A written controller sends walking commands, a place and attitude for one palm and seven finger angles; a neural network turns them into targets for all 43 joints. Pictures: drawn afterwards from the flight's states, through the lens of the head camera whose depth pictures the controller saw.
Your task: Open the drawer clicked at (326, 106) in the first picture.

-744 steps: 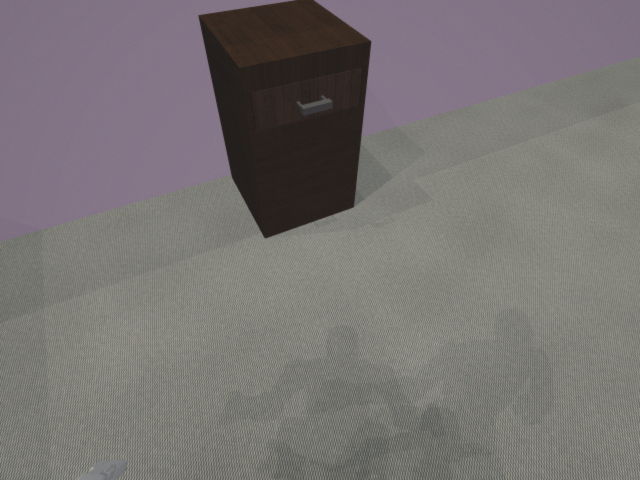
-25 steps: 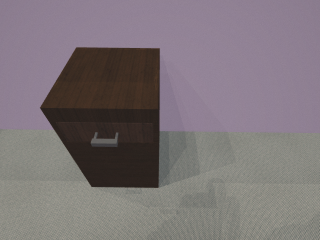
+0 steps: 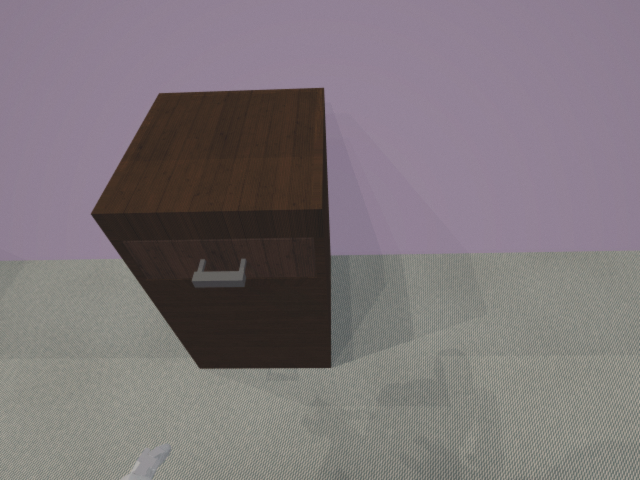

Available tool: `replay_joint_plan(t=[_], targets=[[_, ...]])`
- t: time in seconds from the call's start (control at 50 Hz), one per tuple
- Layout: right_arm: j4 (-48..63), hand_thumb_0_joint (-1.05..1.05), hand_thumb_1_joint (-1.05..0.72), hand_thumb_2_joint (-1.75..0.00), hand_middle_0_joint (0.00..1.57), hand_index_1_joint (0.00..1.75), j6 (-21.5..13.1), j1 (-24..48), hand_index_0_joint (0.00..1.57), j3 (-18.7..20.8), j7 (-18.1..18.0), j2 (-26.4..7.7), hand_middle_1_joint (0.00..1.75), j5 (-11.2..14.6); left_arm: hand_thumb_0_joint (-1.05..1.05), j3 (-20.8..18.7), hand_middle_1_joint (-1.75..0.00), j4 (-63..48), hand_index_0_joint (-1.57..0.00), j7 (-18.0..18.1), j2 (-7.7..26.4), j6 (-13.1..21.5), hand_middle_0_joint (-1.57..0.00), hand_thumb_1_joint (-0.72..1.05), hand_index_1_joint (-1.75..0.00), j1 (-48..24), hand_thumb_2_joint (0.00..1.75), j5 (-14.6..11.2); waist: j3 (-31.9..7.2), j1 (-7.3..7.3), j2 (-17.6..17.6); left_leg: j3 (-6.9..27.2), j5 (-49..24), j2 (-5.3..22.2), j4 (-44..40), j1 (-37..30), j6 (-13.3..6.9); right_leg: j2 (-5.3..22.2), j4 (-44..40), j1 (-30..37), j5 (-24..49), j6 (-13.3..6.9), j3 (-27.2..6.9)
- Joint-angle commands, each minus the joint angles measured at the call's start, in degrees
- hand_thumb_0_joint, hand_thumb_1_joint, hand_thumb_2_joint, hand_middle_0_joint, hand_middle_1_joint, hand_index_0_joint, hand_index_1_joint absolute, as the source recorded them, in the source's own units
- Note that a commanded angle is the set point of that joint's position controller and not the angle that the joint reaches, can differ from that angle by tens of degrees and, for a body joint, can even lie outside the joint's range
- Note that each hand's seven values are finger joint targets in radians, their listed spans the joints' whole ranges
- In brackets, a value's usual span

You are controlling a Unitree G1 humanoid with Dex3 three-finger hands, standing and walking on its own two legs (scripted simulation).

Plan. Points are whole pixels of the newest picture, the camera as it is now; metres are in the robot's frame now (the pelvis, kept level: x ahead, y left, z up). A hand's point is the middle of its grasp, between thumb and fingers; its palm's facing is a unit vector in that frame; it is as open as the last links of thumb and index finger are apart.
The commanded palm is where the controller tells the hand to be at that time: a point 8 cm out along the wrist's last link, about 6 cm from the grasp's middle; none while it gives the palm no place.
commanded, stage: raise the hand with hooked fingers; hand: left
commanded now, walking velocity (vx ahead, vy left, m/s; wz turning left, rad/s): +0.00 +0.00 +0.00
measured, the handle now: (221, 271) +0.53 +0.27 -0.18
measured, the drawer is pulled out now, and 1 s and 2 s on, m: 0.00 0.00 0.00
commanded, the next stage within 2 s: move the hooked fingers above the handle in 1.76 s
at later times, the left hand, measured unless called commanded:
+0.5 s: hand (152, 435) +0.18 +0.23 -0.04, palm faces +0.05 -0.08 -1.00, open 9.8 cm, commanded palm +0.16 +0.22 +0.02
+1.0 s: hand (146, 363) +0.24 +0.24 +0.03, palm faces +0.07 -0.09 -0.99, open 12.7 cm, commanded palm +0.22 +0.24 +0.09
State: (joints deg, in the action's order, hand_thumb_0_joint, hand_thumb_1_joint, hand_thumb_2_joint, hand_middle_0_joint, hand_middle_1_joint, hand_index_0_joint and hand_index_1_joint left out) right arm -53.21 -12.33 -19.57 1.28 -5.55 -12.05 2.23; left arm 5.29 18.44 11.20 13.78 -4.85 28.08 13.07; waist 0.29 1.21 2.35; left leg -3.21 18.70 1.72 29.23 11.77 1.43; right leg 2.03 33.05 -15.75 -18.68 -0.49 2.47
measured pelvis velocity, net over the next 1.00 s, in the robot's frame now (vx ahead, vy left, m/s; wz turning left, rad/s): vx -0.03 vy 0.01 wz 0.00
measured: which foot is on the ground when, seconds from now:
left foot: down 0.00-1.00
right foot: down 0.00-1.00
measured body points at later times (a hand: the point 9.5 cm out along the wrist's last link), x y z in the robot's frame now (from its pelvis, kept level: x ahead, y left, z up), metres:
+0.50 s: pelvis -0.04 -0.01 -0.03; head -0.02 -0.03 +0.42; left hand +0.17 +0.23 +0.02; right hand +0.20 -0.19 -0.11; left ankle -0.04 +0.13 -0.73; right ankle -0.02 -0.11 -0.73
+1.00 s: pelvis -0.03 +0.01 -0.01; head -0.01 -0.02 +0.44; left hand +0.23 +0.24 +0.08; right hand +0.16 -0.23 -0.12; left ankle -0.04 +0.13 -0.73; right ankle -0.02 -0.11 -0.73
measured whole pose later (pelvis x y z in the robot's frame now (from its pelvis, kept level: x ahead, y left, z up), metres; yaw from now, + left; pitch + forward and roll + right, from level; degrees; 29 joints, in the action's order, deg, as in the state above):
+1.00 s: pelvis -0.03 +0.01 -0.01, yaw +0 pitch +4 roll +1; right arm -36.4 3.0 -8.0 2.8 -1.4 -15.0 -1.4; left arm 5.2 3.9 17.4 20.2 -5.0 6.2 58.2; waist -1.8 3.4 3.4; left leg -3.5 18.8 1.0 34.8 19.8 0.3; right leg 2.8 37.3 -23.3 -17.8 0.1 1.7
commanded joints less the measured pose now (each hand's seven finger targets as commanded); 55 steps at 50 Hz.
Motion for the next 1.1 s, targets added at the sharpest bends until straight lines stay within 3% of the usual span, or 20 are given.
replay_joint_plan(t=[0.0,0.02,0.06,0.08,0.12,0.18,0.2,0.22,0.28,0.3,0.34,0.4,0.42,0.48,0.54,0.6,0.64,0.74,0.8,1.08], targets=[[18.4,0.00,-0.90,-0.90,0.20,0.30,-3.7,9.9,0.20,2.5,1.5,-8.9,0.30,-3.7,0.00,5.0,-0.42,-20.5,-0.21,7.0,1.8,3.2,-0.21,0.71,-0.42,-7.2,0.82,22.4,-8.2,-2.27,-10.0,3.1,-15.6,-2.8,5.2,7.0,-3.1,-2.3,0.3,-11.5,6.8,-1.5,-1.3],[20.8,0.00,-0.90,-0.90,0.20,0.30,-2.0,10.7,0.20,3.1,2.5,-8.7,0.30,-4.6,0.00,4.4,-0.43,-18.3,-0.22,9.0,1.6,2.9,-0.22,0.69,-0.43,-2.4,0.81,28.6,-10.4,-0.65,-10.2,2.7,-13.2,-3.2,6.1,8.4,-2.5,-2.8,1.2,-11.9,2.4,-2.0,-0.6],[24.2,0.00,-0.90,-0.90,0.20,0.30,2.5,14.0,0.20,3.6,4.8,-8.8,0.30,-5.8,0.00,4.9,-0.47,-12.4,-0.22,11.5,0.0,3.2,-0.22,0.64,-0.47,7.0,0.79,38.0,-4.5,2.47,-14.9,2.1,-7.5,-3.6,6.8,15.8,-1.9,-3.1,0.9,-13.8,-1.1,-3.0,-3.1],[25.8,0.00,-0.90,-0.90,0.20,0.30,5.0,15.4,0.20,3.6,6.0,-8.8,0.30,-6.2,0.00,4.4,-0.48,-12.4,-0.22,12.3,0.0,3.8,-0.22,0.62,-0.48,7.9,0.78,41.4,-4.2,3.50,-16.0,1.6,-6.2,-3.6,7.3,17.9,-1.8,-2.9,1.6,-13.5,0.1,-3.4,-4.1],[29.2,0.00,-0.90,-0.90,0.20,0.30,9.0,18.3,0.20,3.2,8.0,-7.9,0.30,-5.5,0.00,-0.1,-0.51,-17.0,-0.22,13.7,4.5,5.8,-0.22,0.57,-0.51,7.5,0.76,46.6,-9.5,6.60,-14.3,0.6,-7.6,-4.2,8.8,20.5,-1.6,-2.2,4.9,-9.9,5.4,-4.0,-6.1],[32.2,0.00,-0.90,-0.90,0.20,0.30,12.2,20.2,0.20,2.6,9.2,-6.6,0.30,-5.0,0.00,-4.4,-0.55,-22.1,-0.23,17.5,8.8,6.4,-0.23,0.50,-0.55,2.4,0.73,52.1,-13.4,7.42,-6.5,-0.1,-8.2,-4.7,10.9,19.6,-1.6,-2.4,7.7,-10.8,7.1,-4.3,-7.4],[32.2,0.00,-0.90,-0.90,0.20,0.30,13.2,20.1,0.20,2.6,9.2,-6.3,0.30,-4.9,0.00,-5.7,-0.57,-23.7,-0.23,19.1,10.3,5.8,-0.23,0.48,-0.57,-1.2,0.72,53.4,-14.1,7.20,-5.2,0.3,-7.8,-5.0,11.8,19.2,-1.5,-2.7,8.1,-11.8,5.6,-4.4,-8.0],[33.1,0.00,-0.90,-0.90,0.20,0.30,13.9,20.7,0.20,2.7,9.2,-6.2,0.30,-5.2,0.00,-4.0,-0.58,-26.3,-0.23,20.6,9.4,4.7,-0.23,0.46,-0.58,-6.8,0.71,54.5,-14.7,5.96,-3.5,0.5,-7.1,-5.1,12.6,17.2,-1.7,-2.7,7.6,-14.9,3.4,-4.4,-9.4],[32.8,0.00,-0.90,-0.90,0.20,0.30,14.7,20.0,0.20,3.0,7.5,-5.8,0.30,-5.2,0.00,-4.5,-0.63,-29.0,-0.24,22.9,10.2,2.2,-0.24,0.39,-0.63,-18.0,0.68,54.2,-18.4,3.00,-0.6,0.9,-6.0,-4.7,14.6,13.4,-2.5,-2.7,7.3,-16.3,3.0,-3.7,-8.9],[31.8,0.00,-0.90,-0.90,0.20,0.30,14.8,20.0,0.20,2.8,6.9,-5.5,0.30,-5.6,0.00,-4.2,-0.64,-30.9,-0.24,23.0,10.9,1.7,-0.24,0.36,-0.64,-24.4,0.67,53.8,-18.1,1.09,-1.5,1.8,-4.4,-4.5,15.2,13.0,-2.6,-2.7,6.8,-17.9,0.8,-3.3,-8.7],[31.3,0.00,-0.90,-0.90,0.20,0.30,14.0,20.4,0.20,2.4,5.7,-5.3,0.30,-5.6,0.00,-3.7,-0.68,-29.2,-0.24,22.0,11.3,1.7,-0.24,0.32,-0.68,-26.4,0.65,52.2,-17.5,0.08,-1.0,1.4,-2.3,-4.5,15.2,11.9,-3.1,-2.4,5.4,-17.6,-1.8,-2.6,-7.2],[30.0,0.00,-0.90,-0.90,0.20,0.30,13.2,21.1,0.20,1.5,4.6,-5.2,0.30,-5.8,0.00,-0.9,-0.72,-27.9,-0.25,18.3,9.4,1.5,-0.25,0.25,-0.72,-28.8,0.62,49.4,-17.3,-1.10,-0.8,1.7,-3.3,-4.1,13.8,10.9,-3.4,-2.6,4.8,-14.9,2.0,-1.9,-4.4],[29.9,0.00,-0.90,-0.90,0.20,0.30,12.9,21.2,0.20,1.3,4.3,-5.2,0.30,-5.7,0.00,-0.2,-0.74,-26.5,-0.25,16.9,9.2,1.3,-0.25,0.22,-0.74,-27.8,0.61,48.7,-15.2,-0.70,-1.1,1.6,-2.9,-4.0,12.6,11.3,-3.3,-2.5,4.2,-14.3,1.9,-1.8,-3.5],[29.2,0.00,-0.90,-0.90,0.20,0.30,12.9,20.9,0.20,0.8,4.0,-5.4,0.30,-5.5,0.00,0.0,-0.78,-23.9,-0.25,12.5,9.0,0.5,-0.25,0.15,-0.78,-24.2,0.58,47.6,-14.8,1.04,-3.1,1.8,-4.8,-3.6,9.3,11.6,-3.1,-2.5,3.2,-9.3,5.1,-1.7,-2.1],[28.9,0.00,-0.90,-0.90,0.20,0.30,13.1,20.5,0.20,0.3,4.1,-5.5,0.30,-5.1,0.00,-1.8,-0.82,-22.1,-0.26,9.6,10.3,0.4,-0.26,0.08,-0.82,-21.3,0.55,47.2,-12.0,2.54,-4.3,1.8,-5.2,-3.4,6.5,12.2,-2.8,-2.4,1.6,-6.8,5.1,-1.9,-2.1],[29.0,0.00,-0.90,-0.90,0.20,0.30,13.2,19.9,0.20,0.4,4.2,-5.7,0.30,-5.2,0.00,-5.4,-0.87,-23.1,-0.26,8.8,13.3,1.4,-0.26,0.01,-0.87,-21.9,0.52,47.6,-12.7,3.91,-5.9,1.7,-5.8,-3.3,4.6,12.8,-2.8,-2.2,0.9,-3.5,5.0,-2.0,-2.3],[29.0,0.00,-0.90,-0.90,0.20,0.30,13.0,19.6,0.20,0.7,4.2,-5.6,0.30,-5.0,0.00,-6.5,-0.90,-24.9,-0.27,9.5,14.1,2.3,-0.27,-0.03,-0.90,-22.3,0.50,47.8,-14.1,4.39,-3.4,1.4,-7.1,-3.5,4.3,11.3,-2.8,-2.0,0.7,-2.3,6.2,-2.1,-2.8],[27.8,0.00,-0.90,-0.90,0.20,0.30,12.4,18.7,0.20,1.9,4.4,-6.2,0.30,-4.9,0.00,-7.0,-0.98,-27.2,-0.27,12.0,13.9,3.0,-0.27,-0.15,-0.98,-26.0,0.45,47.4,-15.7,3.29,-1.0,1.6,-10.7,-3.3,3.9,8.1,-2.7,-2.3,1.1,-2.7,9.7,-2.3,-1.8],[27.3,0.00,-0.90,-0.90,0.20,0.30,12.3,18.9,0.20,2.3,4.4,-6.9,0.30,-4.6,0.00,-6.6,-1.02,-27.9,-0.28,12.0,14.3,2.3,-0.28,-0.22,-1.02,-29.1,0.42,46.6,-16.5,2.55,-2.2,1.8,-12.4,-3.3,3.5,7.1,-2.9,-2.4,0.8,-2.0,11.6,-2.2,-1.7],[26.3,0.00,-0.90,-0.90,0.20,0.30,13.1,20.3,0.20,1.4,3.6,-7.1,0.30,-3.1,0.00,-6.4,-1.20,-25.5,-0.30,3.6,17.9,-0.3,-0.30,-0.50,-1.20,-38.8,0.30,45.0,-13.5,3.58,-2.0,1.1,-15.9,-3.4,-2.3,2.2,-2.7,-2.3,-4.1,4.2,15.9,-1.8,-1.0]])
